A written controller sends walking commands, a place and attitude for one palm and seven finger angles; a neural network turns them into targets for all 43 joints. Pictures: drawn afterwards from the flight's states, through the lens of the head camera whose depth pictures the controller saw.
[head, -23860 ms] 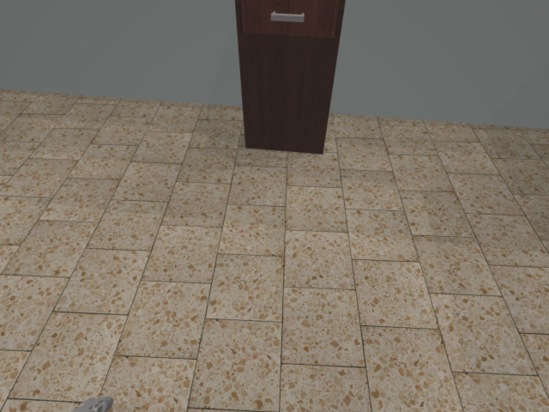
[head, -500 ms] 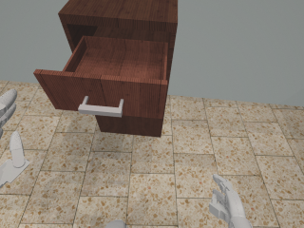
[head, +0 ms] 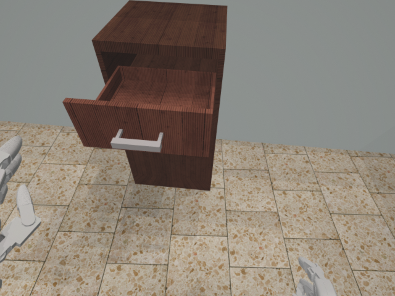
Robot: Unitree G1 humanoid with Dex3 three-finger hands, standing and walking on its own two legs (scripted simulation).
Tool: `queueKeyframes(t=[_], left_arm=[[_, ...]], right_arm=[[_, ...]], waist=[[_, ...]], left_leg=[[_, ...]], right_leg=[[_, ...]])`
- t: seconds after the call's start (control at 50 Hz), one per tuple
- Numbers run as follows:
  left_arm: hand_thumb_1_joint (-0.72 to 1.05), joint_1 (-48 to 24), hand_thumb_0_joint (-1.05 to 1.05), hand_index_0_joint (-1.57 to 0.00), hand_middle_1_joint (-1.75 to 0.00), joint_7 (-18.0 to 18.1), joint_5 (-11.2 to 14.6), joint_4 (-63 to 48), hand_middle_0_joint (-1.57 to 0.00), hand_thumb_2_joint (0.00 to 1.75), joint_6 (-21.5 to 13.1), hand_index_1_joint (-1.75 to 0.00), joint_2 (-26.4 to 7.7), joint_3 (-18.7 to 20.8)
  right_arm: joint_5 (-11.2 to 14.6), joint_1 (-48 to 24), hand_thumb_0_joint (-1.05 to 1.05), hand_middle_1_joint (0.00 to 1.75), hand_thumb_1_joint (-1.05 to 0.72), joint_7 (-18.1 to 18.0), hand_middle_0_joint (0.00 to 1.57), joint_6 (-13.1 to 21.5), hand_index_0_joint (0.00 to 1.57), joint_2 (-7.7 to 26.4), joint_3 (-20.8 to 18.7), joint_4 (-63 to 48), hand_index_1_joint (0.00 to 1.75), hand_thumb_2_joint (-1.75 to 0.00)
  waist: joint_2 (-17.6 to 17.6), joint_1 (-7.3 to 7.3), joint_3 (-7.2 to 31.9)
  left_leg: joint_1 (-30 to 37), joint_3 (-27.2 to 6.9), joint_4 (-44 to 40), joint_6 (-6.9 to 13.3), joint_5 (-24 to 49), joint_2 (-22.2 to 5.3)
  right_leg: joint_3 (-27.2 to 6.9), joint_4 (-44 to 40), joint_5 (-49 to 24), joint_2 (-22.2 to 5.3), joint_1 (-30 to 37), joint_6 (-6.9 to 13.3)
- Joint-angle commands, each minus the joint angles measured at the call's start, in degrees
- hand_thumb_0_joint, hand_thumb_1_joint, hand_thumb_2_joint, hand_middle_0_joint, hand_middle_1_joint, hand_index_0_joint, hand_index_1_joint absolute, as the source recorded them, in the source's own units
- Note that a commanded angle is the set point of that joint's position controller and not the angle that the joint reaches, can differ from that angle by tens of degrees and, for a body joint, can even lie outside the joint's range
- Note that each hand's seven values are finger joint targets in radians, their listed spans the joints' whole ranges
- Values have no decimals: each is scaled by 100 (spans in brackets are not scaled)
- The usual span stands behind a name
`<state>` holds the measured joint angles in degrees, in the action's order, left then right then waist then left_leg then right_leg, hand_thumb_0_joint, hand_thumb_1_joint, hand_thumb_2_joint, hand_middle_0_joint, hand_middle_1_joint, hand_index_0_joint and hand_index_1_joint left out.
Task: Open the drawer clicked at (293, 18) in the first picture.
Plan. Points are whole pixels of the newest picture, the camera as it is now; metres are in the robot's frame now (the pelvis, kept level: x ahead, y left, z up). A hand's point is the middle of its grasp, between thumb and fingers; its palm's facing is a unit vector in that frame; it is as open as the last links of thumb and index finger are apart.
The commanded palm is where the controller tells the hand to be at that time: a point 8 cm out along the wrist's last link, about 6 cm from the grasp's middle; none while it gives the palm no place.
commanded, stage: stop stepping back and stand still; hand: left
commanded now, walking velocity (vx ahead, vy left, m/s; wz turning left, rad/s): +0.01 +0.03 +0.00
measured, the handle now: (138, 139) +0.53 +0.19 -0.02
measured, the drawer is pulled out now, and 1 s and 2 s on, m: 0.30 0.30 0.30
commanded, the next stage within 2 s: let the arm hang, fingers relaxed in 0.06 s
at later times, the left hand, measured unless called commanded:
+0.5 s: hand out of the picture +0.05 +0.19 -0.17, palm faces +0.08 -0.98 -0.18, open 6.9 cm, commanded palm none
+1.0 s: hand out of the picture -0.01 +0.18 -0.17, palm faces +0.03 -0.98 -0.18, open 7.3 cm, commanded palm none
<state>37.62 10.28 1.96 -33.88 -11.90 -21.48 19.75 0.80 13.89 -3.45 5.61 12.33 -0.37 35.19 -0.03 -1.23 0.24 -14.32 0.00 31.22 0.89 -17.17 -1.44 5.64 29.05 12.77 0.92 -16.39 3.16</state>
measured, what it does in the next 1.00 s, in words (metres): stands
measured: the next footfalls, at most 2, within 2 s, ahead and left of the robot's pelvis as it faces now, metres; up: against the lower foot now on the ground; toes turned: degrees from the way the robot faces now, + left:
none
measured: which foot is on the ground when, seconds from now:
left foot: down 0.00-1.00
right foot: down 0.00-1.00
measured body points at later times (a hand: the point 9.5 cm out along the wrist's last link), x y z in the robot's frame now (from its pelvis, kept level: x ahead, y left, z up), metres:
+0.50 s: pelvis +0.00 +0.01 +0.00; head +0.03 +0.03 +0.45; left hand +0.05 +0.24 -0.16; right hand +0.05 -0.22 -0.14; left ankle +0.00 +0.13 -0.73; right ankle +0.03 -0.08 -0.73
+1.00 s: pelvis +0.00 +0.02 +0.01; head +0.01 +0.02 +0.46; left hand -0.01 +0.24 -0.15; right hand -0.04 -0.17 -0.16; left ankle +0.00 +0.13 -0.73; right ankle +0.03 -0.08 -0.73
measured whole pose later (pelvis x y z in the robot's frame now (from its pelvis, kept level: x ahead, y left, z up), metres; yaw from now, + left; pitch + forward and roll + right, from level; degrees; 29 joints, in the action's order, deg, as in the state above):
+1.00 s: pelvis +0.00 +0.02 +0.01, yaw -1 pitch -2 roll +0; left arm 17.1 1.9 -0.8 65.0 0.4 -7.1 0.7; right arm -0.5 19.7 -2.4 -0.3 4.3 0.2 64.2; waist 0.4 0.0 -2.9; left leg -8.8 1.6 24.5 0.9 -13.6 0.2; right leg 3.8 23.8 9.8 -0.4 -11.9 1.2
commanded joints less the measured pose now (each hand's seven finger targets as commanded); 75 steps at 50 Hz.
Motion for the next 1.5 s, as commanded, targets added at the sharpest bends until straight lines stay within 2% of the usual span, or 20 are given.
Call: queueKeyframes(t=[0.0, 0.06, 0.12, 0.14, 0.16, 0.2, 0.22, 0.24, 0.28, 0.3, 0.34, 0.36, 0.42, 0.46, 0.48, 0.54, 0.78, 0.82, 1.12, 1.48], left_arm=[[90, -250, 0, -20, -30, 74, 55, -1015, -20, 90, -250, -30, -851, 525], [90, -289, 0, -20, -30, 91, 38, -1110, -20, 90, -246, -30, -897, 564], [90, -278, 0, -20, -30, 69, 49, -1168, -20, 90, -249, -30, -935, 613], [90, -959, 0, -20, -30, -748, -523, 3786, -20, 90, 661, -30, 185, -1523], [90, -838, 0, -20, -30, -896, -420, 4047, -20, 90, 1074, -30, 383, -1333], [90, -1228, 0, -20, -30, -953, -404, 4442, -20, 90, 1180, -30, 466, -1436], [90, -1493, 0, -20, -30, -943, -416, 4761, -20, 90, 1180, -30, 446, -1461], [90, -1554, 0, -20, -30, -951, -419, 5095, -20, 90, 1188, -30, 386, -1475], [90, -1791, 0, -20, -30, -927, -396, 5904, -20, 90, 1235, -30, 215, -1482], [90, -1937, 0, -20, -30, -913, -376, 6296, -20, 90, 1258, -30, 182, -1506], [90, -2185, 0, -20, -30, -886, -332, 7000, -20, 90, 1288, -30, 204, -1588], [90, -2201, 0, -20, -30, -883, -315, 7326, -20, 90, 1280, -30, 227, -1613], [90, -2071, 0, -20, -30, -882, -288, 8179, -20, 90, 1253, -30, 279, -1666], [90, -1943, 0, -20, -30, -875, -287, 8506, -20, 90, 1236, -30, 478, -1617], [90, -1948, 0, -20, -30, -880, -280, 8655, -20, 90, 1229, -30, 503, -1637], [90, -1918, 0, -20, -30, -902, -268, 9041, -20, 90, 1222, -30, 538, -1705], [90, -1633, 0, -20, -30, -851, -237, 9794, -20, 90, 1206, -30, 705, -1820], [90, -1572, 0, -20, -30, -835, -245, 9822, -20, 90, 1206, -30, 738, -1831], [90, -1537, 0, -20, -30, -809, -268, 9764, -20, 90, 1181, -30, 935, -1777], [90, -1662, 0, -20, -30, -813, -248, 9807, -20, 90, 1160, -30, 906, -1758]], right_arm=[[-12, -601, 0, 30, -90, -4, 20, 234, 20, 606, -158, -873, 30, -90], [-36, -740, 0, 30, -90, -28, 20, 209, 20, 590, -103, -891, 30, -90], [-26, -776, 0, 30, -90, -11, 20, 203, 20, 591, -96, -911, 30, -90], [-73, -777, 0, 30, -90, 507, 20, 418, 20, 1159, -424, 545, 30, -90], [-92, -194, 0, 30, -90, 475, 20, 65, 20, 783, -344, 560, 30, -90], [-158, -179, 0, 30, -90, 409, 20, -155, 20, 630, -208, 430, 30, -90], [-191, -160, 0, 30, -90, 389, 20, -205, 20, 582, -205, 454, 30, -90], [-192, -176, 0, 30, -90, 351, 20, -268, 20, 648, -192, 453, 30, -90], [-174, -128, 0, 30, -90, 287, 20, -413, 20, 586, -179, 614, 30, -90], [-180, -103, 0, 30, -90, 264, 20, -480, 20, 525, -169, 733, 30, -90], [-191, -93, 0, 30, -90, 232, 20, -534, 20, 452, -121, 1023, 30, -90], [-185, -83, 0, 30, -90, 213, 20, -537, 20, 427, -84, 1153, 30, -90], [-144, -38, 0, 30, -90, 159, 20, -550, 20, 391, -44, 1532, 30, -90], [-172, 188, 0, 30, -90, 131, 20, -554, 20, 223, -58, 1749, 30, -90], [-166, 281, 0, 30, -90, 121, 20, -557, 20, 172, -68, 1848, 30, -90], [-139, 533, 0, 30, -90, 101, 20, -574, 20, 168, -69, 2105, 30, -90], [-118, 1093, 0, 30, -90, 71, 20, -560, 20, -46, -17, 2740, 30, -90], [-117, 1069, 0, 30, -90, 71, 20, -565, 20, -80, -18, 2783, 30, -90], [-135, 1161, 0, 30, -90, 63, 20, -553, 20, -345, -76, 2808, 30, -90], [-138, 1144, 0, 30, -90, 49, 20, -537, 20, -263, -74, 2837, 30, -90]], waist=[[-303, -41, 9], [291, 2, -69], [394, 26, 83], [367, -141, -261], [351, -45, 226], [-85, 50, 320], [-713, 59, 422], [-1030, 117, 525], [-1233, 117, 575], [-1069, 99, 469], [-33, 90, 158], [265, 128, 80], [538, 198, -175], [958, 190, -27], [884, 173, -17], [408, 158, -203], [-53, 140, -579], [142, 159, -703], [30, 154, -847], [112, 118, -616]], left_leg=[[-203, -86, -410, 178, -166, -37], [-303, -504, -1060, 246, 194, -365], [-375, -559, -1140, 204, 675, -436], [-723, -590, -264, 139, 1583, -481], [-371, -390, -262, 156, 1841, -471], [-677, -687, -283, 295, 1405, -486], [-505, -721, -158, 278, 1711, -439], [-477, -617, 40, 267, 1864, -330], [-185, -274, 231, 115, 1524, 12], [-42, -241, 132, 90, 1322, 46], [142, -342, -296, 99, 1658, -124], [48, -415, -491, 122, 1721, -228], [-2, -476, -811, 128, 1230, -310], [19, -442, -899, 143, 958, -307], [25, -443, -950, 141, 857, -323], [84, -473, -1078, 176, 658, -382], [114, -381, -1265, 182, 494, -380], [118, -373, -1303, 181, 365, -365], [-24, -319, -1268, 169, 168, -313], [183, -284, -1250, 126, 565, -351]], right_leg=[[-1393, -1283, 1399, -1067, 198, 83], [-823, -776, 538, -529, 465, -179], [-644, -563, -334, -415, 867, -234], [-213, 520, -1099, -643, -5, -163], [-406, 446, -975, -574, 73, -164], [-367, 439, -399, -501, 175, -133], [-418, 405, -710, -528, 246, -57], [-532, 259, -1318, -684, 541, -27], [-818, -3, -2145, -1038, 728, 178], [-863, -123, -2061, -1064, 663, 205], [-730, -159, -1553, -836, 509, 104], [-689, -228, -1272, -709, 651, 19], [-730, -622, -654, -608, 778, -18], [-705, -771, -568, -621, 952, 16], [-698, -820, -505, -608, 975, 24], [-639, -999, -253, -615, 843, 20], [-661, -1086, -13, -596, 634, -5], [-677, -1102, 106, -566, 489, -7], [-710, -1082, 164, -532, 330, -27], [-712, -1098, -128, -597, 549, -2]])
